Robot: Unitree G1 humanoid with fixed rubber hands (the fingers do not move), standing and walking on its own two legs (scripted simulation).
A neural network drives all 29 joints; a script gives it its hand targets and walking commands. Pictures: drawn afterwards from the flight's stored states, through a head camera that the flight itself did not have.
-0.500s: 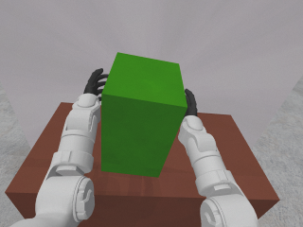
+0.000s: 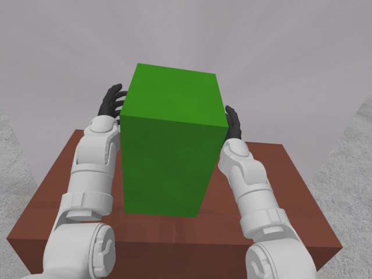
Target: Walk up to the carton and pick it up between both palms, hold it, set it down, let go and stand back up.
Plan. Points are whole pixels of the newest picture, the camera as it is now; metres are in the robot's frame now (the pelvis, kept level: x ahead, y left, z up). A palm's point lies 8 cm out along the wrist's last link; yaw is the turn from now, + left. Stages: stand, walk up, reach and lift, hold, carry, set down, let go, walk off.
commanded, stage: hold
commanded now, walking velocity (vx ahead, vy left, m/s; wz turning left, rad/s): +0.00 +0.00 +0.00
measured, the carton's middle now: (169, 144) +0.38 +0.04 +0.15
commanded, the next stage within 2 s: none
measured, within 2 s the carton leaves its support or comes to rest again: neither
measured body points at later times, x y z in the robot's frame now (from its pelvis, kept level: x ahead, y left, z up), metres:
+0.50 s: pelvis +0.00 +0.00 +0.00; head -0.07 +0.04 +0.44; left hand +0.39 +0.17 +0.22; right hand +0.37 -0.10 +0.19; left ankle +0.08 +0.15 -0.74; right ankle +0.01 -0.09 -0.74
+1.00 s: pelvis +0.00 +0.00 +0.00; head -0.07 +0.04 +0.44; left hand +0.39 +0.17 +0.22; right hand +0.37 -0.10 +0.19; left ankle +0.08 +0.15 -0.74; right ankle +0.01 -0.09 -0.74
